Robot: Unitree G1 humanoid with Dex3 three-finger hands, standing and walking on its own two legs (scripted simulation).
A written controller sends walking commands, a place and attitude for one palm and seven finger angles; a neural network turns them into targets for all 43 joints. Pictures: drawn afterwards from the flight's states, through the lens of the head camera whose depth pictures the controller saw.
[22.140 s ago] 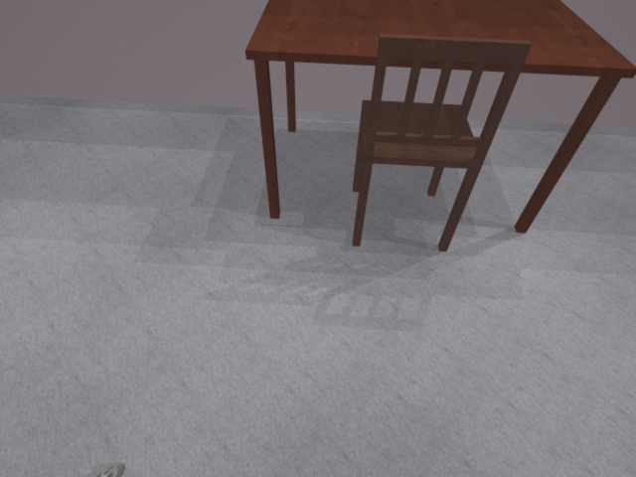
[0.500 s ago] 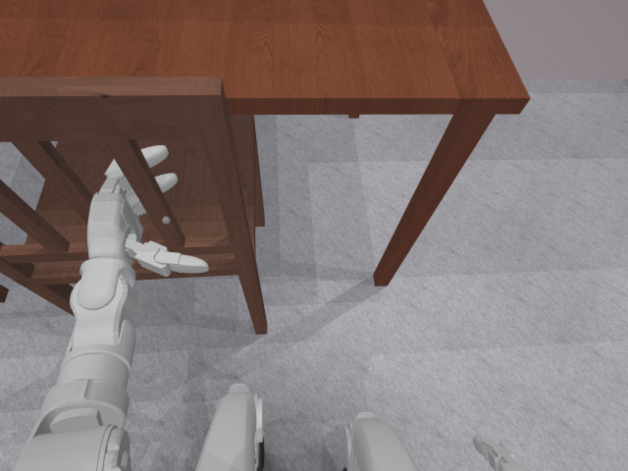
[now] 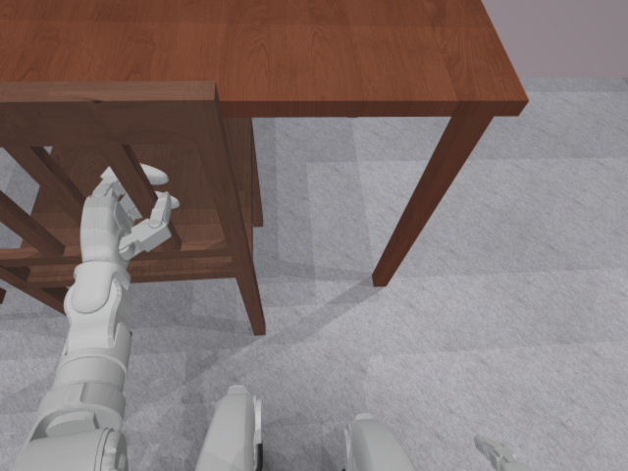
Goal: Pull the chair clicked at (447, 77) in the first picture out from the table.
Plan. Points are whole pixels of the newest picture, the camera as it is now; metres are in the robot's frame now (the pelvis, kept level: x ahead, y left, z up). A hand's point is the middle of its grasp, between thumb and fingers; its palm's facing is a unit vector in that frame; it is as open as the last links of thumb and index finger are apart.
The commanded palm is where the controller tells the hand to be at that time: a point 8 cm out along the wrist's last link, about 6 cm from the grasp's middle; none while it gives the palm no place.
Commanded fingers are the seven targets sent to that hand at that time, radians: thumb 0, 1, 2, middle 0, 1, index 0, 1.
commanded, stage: hook a spindle and tug to test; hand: left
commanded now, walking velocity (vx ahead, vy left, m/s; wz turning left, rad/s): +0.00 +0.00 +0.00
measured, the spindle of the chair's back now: (76, 205) +0.44 +0.31 +0.03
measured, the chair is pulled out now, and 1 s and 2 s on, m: -0.01 0.02 0.13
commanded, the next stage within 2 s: step backward, pulling the chair out in 0.58 s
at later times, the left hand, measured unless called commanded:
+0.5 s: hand (158, 233) +0.40 +0.20 +0.03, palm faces +0.07 -1.00 -0.02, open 5.6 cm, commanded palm +0.35 +0.24 +0.03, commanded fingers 0.00 0.90 0.90 -0.50 -1.45 -0.50 -1.45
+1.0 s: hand (160, 232) +0.39 +0.19 +0.05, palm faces +0.18 -0.98 -0.09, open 5.3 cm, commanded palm +0.35 +0.23 +0.04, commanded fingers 0.00 0.90 0.90 -0.50 -1.45 -0.50 -1.45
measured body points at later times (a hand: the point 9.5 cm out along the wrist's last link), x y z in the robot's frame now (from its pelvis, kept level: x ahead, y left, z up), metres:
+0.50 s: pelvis +0.02 +0.01 +0.01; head +0.14 +0.02 +0.44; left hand +0.39 +0.25 +0.04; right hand +0.13 -0.25 -0.10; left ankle +0.07 +0.13 -0.61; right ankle -0.03 -0.13 -0.61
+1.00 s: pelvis +0.03 +0.02 +0.10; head +0.10 +0.03 +0.54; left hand +0.37 +0.24 +0.06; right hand +0.14 -0.23 -0.02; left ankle +0.07 +0.13 -0.61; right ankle -0.03 -0.12 -0.61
